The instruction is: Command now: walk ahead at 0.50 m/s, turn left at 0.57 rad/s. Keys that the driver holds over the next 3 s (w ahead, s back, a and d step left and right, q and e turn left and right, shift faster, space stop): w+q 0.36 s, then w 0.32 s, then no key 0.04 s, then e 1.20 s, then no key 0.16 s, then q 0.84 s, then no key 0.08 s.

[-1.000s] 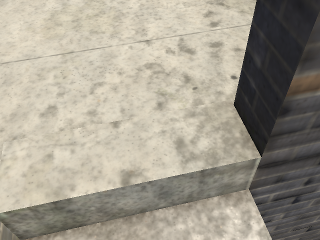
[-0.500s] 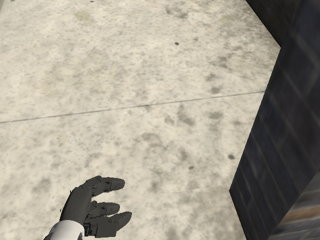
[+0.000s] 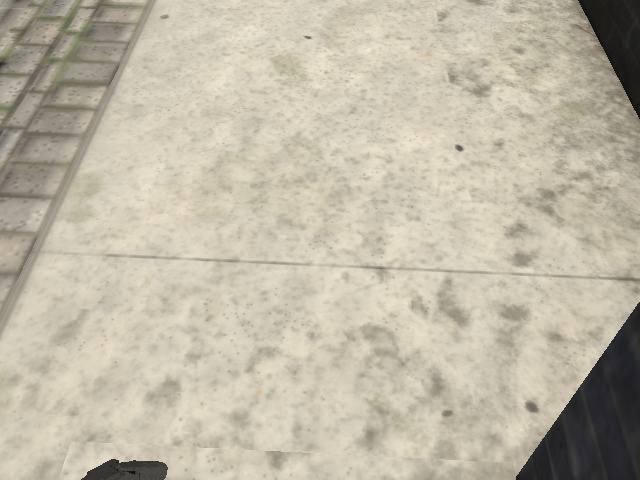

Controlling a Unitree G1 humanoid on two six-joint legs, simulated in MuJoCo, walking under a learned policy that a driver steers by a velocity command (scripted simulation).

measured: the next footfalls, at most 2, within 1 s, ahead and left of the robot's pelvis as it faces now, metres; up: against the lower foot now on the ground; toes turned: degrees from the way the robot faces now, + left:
right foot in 0.28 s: +0.11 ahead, -0.16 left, +0.00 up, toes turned +12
left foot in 0.70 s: +0.38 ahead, +0.18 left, +0.19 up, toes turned +21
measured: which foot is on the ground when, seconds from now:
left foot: down 0.00-0.26, up 0.28-0.68, down 0.70-1.00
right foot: up 0.00-0.26, down 0.28-0.72, up 0.74-1.00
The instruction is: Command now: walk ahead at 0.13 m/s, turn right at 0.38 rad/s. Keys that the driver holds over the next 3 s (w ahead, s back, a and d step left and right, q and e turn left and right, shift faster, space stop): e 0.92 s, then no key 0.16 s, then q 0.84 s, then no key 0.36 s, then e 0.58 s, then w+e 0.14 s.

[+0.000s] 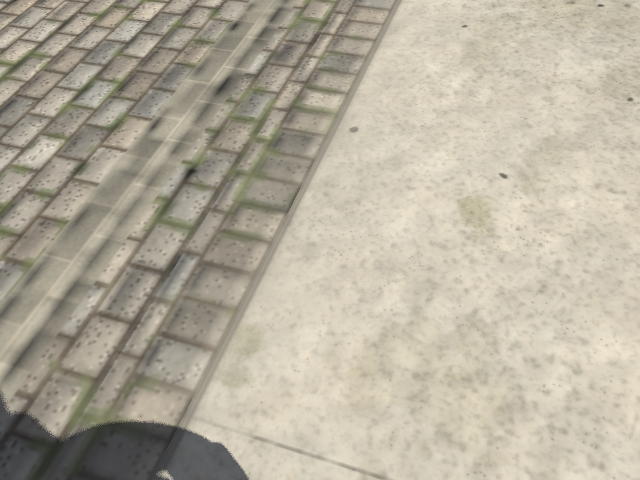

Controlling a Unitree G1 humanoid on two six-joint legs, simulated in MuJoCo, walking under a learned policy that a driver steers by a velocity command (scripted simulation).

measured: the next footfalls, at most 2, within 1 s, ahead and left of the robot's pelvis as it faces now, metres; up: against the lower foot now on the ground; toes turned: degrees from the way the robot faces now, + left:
right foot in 0.14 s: +0.23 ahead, -0.13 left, +0.00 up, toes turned -6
left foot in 0.54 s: +0.23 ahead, +0.12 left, +0.00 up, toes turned -21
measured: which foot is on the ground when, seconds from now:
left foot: down 0.00-0.18, up 0.20-0.52, down 0.54-0.90, up 0.92-1.00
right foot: up 0.00-0.12, down 0.14-0.52, up 0.54-0.88, down 0.90-1.00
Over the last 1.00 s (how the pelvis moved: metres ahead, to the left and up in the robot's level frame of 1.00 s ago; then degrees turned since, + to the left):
0.41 0.08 0.22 14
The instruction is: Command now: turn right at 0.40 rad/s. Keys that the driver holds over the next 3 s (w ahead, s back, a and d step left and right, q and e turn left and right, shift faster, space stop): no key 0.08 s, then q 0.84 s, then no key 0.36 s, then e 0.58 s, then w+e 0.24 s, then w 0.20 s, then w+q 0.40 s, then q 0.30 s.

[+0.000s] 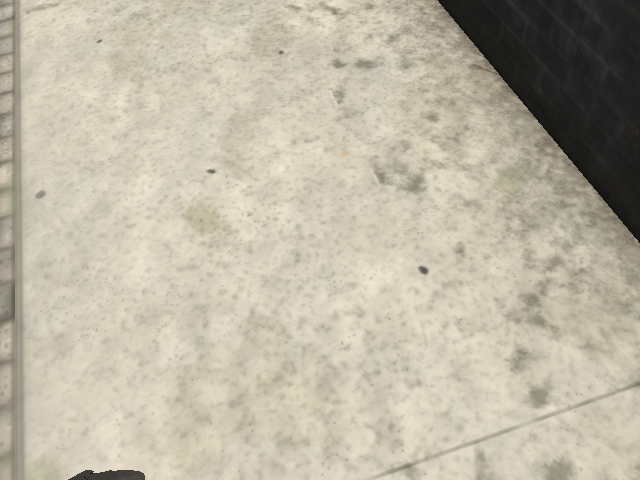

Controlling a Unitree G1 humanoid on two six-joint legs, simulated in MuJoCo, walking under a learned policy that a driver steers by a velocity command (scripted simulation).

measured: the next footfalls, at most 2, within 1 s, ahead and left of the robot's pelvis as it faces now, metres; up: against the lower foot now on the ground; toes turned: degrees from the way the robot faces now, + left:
left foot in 0.34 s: -0.01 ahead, +0.15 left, +0.00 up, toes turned +4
right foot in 0.70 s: +0.01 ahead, -0.12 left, +0.00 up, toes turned +16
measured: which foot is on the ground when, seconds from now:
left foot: up 0.00-0.32, down 0.34-0.70, up 0.72-1.00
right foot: down 0.00-0.38, up 0.40-0.68, down 0.70-1.00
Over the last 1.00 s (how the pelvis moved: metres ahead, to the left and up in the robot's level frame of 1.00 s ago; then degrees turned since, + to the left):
0.08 0.00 0.01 -35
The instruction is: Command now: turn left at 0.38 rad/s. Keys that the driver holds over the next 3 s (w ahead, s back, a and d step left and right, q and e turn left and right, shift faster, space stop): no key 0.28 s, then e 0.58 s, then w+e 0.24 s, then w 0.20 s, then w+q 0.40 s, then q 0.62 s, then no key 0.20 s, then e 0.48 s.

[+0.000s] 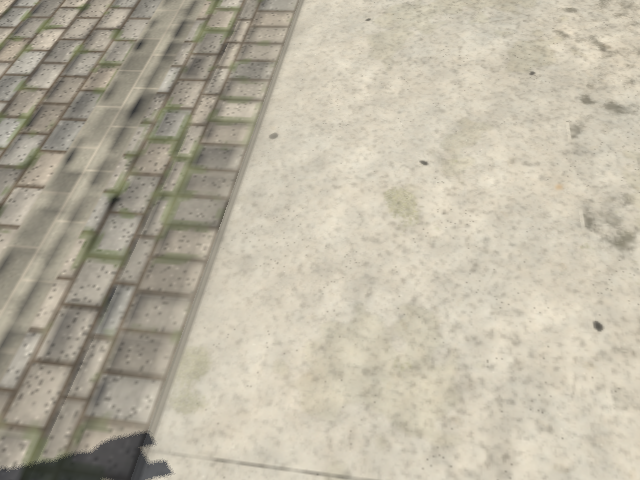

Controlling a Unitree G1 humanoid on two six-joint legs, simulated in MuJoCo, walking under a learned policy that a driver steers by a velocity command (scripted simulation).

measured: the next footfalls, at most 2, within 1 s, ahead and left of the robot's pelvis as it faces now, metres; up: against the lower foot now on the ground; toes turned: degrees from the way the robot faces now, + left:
left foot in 0.22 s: +0.08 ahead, +0.19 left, +0.00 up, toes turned -6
right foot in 0.48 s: +0.07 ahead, -0.08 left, +0.00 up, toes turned -4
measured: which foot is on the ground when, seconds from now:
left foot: up 0.00-0.20, down 0.22-1.00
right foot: down 0.00-0.24, up 0.26-0.46, down 0.48-0.78, up 0.80-1.00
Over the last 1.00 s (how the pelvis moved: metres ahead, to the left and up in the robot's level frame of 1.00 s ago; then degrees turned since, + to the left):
-0.05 -0.05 0.02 24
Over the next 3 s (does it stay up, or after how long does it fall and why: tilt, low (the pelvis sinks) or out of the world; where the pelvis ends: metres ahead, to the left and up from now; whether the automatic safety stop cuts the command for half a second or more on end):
stays up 0.46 -0.23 -0.02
